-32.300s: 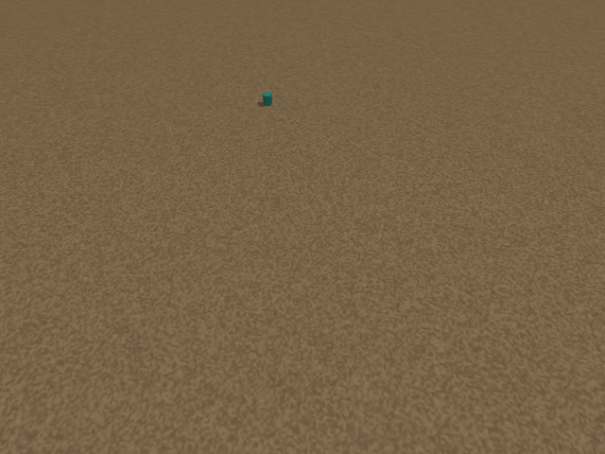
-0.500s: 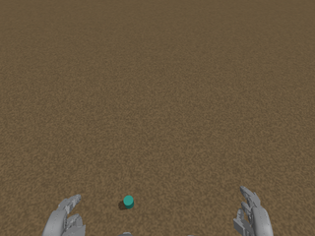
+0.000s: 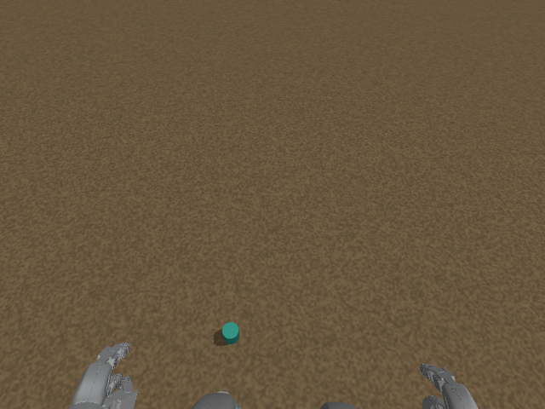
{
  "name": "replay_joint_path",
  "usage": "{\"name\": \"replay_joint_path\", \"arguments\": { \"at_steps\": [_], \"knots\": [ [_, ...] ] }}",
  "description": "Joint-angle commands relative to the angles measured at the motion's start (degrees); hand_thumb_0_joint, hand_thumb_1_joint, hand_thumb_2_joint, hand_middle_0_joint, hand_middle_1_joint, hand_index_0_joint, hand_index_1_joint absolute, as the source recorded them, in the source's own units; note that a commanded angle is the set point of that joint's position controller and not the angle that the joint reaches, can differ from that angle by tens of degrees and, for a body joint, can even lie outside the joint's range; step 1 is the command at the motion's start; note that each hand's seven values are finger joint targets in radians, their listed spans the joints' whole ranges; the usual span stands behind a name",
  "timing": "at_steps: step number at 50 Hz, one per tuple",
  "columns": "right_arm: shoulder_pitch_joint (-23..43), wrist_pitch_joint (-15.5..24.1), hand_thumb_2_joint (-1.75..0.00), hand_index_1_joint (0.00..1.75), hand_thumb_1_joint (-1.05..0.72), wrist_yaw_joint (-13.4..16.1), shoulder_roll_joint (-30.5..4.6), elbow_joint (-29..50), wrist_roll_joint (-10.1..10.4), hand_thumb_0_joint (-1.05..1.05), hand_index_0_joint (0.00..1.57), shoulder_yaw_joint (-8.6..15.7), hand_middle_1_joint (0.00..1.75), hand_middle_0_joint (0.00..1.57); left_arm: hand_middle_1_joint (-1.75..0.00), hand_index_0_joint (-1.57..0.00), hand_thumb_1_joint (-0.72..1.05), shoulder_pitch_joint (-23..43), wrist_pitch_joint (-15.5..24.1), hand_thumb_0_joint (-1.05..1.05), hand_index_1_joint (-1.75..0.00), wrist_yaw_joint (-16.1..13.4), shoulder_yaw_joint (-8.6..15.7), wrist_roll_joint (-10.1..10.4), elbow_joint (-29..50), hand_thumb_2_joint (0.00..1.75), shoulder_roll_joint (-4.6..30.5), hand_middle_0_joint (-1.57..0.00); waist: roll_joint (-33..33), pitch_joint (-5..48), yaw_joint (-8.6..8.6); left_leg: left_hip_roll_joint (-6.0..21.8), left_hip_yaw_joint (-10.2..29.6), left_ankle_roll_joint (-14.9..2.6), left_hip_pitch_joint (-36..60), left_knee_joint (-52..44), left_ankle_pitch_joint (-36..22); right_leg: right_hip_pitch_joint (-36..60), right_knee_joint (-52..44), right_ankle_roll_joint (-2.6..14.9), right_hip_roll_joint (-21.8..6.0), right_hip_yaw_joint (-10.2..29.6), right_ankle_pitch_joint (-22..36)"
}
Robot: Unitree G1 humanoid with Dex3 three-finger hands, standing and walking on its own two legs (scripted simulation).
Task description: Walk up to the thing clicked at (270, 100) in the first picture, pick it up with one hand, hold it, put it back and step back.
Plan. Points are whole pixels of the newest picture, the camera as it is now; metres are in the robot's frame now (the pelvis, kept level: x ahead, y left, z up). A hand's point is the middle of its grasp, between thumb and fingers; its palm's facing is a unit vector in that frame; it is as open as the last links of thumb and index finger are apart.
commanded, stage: stand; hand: left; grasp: from above
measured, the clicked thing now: (231, 333) +0.43 +0.13 -0.70
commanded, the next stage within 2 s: none
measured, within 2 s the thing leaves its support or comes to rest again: neither
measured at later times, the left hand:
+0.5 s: hand out of the picture +0.03 +0.24 -0.13, palm faces +0.04 -0.95 -0.32, open 7.4 cm
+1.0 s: hand out of the picture +0.05 +0.23 -0.12, palm faces +0.03 -0.94 -0.33, open 7.4 cm
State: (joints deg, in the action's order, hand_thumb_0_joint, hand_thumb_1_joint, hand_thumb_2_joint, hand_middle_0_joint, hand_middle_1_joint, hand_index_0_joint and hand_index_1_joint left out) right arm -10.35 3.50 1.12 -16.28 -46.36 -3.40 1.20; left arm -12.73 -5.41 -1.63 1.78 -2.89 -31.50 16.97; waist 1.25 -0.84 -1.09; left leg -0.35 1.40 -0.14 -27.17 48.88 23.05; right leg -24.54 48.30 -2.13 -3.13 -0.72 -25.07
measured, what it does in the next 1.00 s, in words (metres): stands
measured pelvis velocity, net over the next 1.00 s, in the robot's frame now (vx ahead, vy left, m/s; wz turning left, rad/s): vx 0.00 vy -0.01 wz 0.01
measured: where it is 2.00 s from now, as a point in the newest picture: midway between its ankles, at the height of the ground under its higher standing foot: outside the picture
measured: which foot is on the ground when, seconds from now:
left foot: down 0.00-1.00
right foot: down 0.00-1.00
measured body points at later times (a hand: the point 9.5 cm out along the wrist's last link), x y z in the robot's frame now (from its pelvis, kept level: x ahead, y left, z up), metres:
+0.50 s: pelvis +0.00 +0.01 +0.04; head -0.01 +0.01 +0.49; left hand +0.03 +0.29 -0.10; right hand +0.07 -0.27 -0.10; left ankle +0.03 +0.12 -0.70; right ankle +0.00 -0.14 -0.70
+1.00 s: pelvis +0.00 -0.01 +0.05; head -0.01 -0.01 +0.49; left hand +0.04 +0.28 -0.09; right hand +0.06 -0.30 -0.10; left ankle +0.03 +0.12 -0.70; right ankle +0.00 -0.14 -0.70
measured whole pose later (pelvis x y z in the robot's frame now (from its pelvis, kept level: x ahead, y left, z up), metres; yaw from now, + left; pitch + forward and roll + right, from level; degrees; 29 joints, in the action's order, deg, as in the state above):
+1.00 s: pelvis +0.00 -0.01 +0.05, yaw +0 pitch -5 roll +0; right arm -8.9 -0.1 0.8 -17.8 -64.9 -1.2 1.5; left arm -9.2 0.1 -1.0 2.3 -1.5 -65.6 17.3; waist -0.8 -4.1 -0.1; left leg 0.7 2.1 0.9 -7.0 21.9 9.8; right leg -4.1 20.7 -1.5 -2.0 -2.1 -11.5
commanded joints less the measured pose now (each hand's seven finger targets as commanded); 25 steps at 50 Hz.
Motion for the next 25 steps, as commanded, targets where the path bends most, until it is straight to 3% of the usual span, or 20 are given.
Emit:
{"name": "replay_joint_path", "arguments": {
  "at_steps": [1,2,3,7,11,13,16,18,25],
  "knots": [
    [1.7,0.7,-0.90,0.30,-0.90,-0.1,-9.4,2.3,0.2,0.00,0.20,3.9,0.30,0.20,-0.30,-0.20,0.90,2.9,4.4,0.00,-0.30,-0.9,3.7,0.3,-2.9,0.90,7.6,-0.20,-3.6,5.9,-0.42,3.5,6.2,-3.97,9.0,-13.6,-14.5,4.9,-10.7,3.15,-1.1,2.9,11.3],
    [2.7,0.5,-0.90,0.30,-0.90,-0.1,-9.5,1.5,0.2,0.00,0.20,4.1,0.30,0.20,-0.30,-0.20,0.90,1.6,4.6,0.00,-0.30,-1.0,3.5,0.4,-5.3,0.90,7.0,-0.20,-4.7,5.9,-1.25,4.1,7.3,-4.23,9.7,-14.2,-15.0,5.9,-11.7,2.90,-1.0,2.2,11.5],
    [2.8,0.1,-0.90,0.30,-0.90,0.0,-9.3,0.8,0.3,0.00,0.20,4.0,0.30,0.20,-0.30,-0.20,0.90,1.7,4.9,0.00,-0.30,-1.0,3.5,0.2,-7.3,0.90,7.3,-0.20,-3.6,4.3,-0.87,4.0,7.2,-4.03,8.2,-15.8,-12.8,7.1,-13.4,2.96,-1.0,2.3,10.8],
    [2.2,-0.7,-0.90,0.30,-0.90,0.5,-9.8,-2.6,0.7,0.00,0.20,3.9,0.30,0.20,-0.30,-0.20,0.90,2.5,5.6,0.00,-0.30,-0.9,3.5,0.6,-13.4,0.90,7.6,-0.20,-3.9,3.3,-0.33,4.0,6.9,-3.34,11.5,-19.1,-16.1,10.8,-17.0,3.05,-1.5,2.3,14.5],
    [3.0,-1.4,-0.90,0.30,-0.90,0.9,-10.5,-5.4,1.0,0.00,0.20,3.7,0.30,0.20,-0.30,-0.20,0.90,2.3,5.5,0.00,-0.30,-0.9,3.2,0.9,-18.9,0.90,7.8,-0.20,-4.5,0.3,-0.16,5.1,8.4,-2.99,12.2,-25.2,-11.2,13.4,-21.1,2.68,-1.4,1.9,13.0],
    [2.8,-1.6,-0.90,0.30,-0.90,1.0,-10.7,-6.9,1.3,0.00,0.20,3.6,0.30,0.20,-0.30,-0.20,0.90,2.1,5.6,0.00,-0.30,-0.8,3.0,1.0,-21.1,0.90,8.1,-0.20,-4.4,-0.3,-0.10,5.3,8.3,-2.53,14.2,-26.9,-11.7,14.3,-22.9,2.58,-1.6,2.0,13.6],
    [2.4,-1.9,-0.90,0.30,-0.90,1.0,-10.6,-8.9,1.6,0.00,0.20,3.6,0.30,0.20,-0.30,-0.20,0.90,2.0,5.8,0.00,-0.30,-0.8,2.9,0.8,-24.0,0.90,8.9,-0.20,-2.9,-1.8,0.21,4.8,7.5,-1.92,14.9,-28.4,-10.5,15.6,-25.8,2.44,-2.1,2.3,13.5],
    [2.4,-2.0,-0.90,0.30,-0.90,1.1,-11.0,-9.6,1.8,0.00,0.20,3.6,0.30,0.20,-0.30,-0.20,0.90,2.6,6.0,0.00,-0.30,-0.8,2.7,0.9,-25.1,0.90,8.9,-0.20,-3.5,-0.7,0.50,5.1,7.0,-2.00,17.2,-28.6,-13.6,16.5,-26.9,2.32,-2.6,2.4,15.5],
    [3.3,-2.6,-0.90,0.30,-0.90,0.7,-10.3,-12.2,2.0,0.00,0.20,3.2,0.30,0.20,-0.30,-0.20,0.90,2.9,6.2,0.00,-0.30,-0.9,2.2,0.8,-28.3,0.90,9.4,-0.20,-0.9,-2.9,0.58,4.7,6.3,-1.41,18.2,-29.8,-13.4,16.6,-30.8,2.02,-3.2,2.6,13.0]
  ]
}}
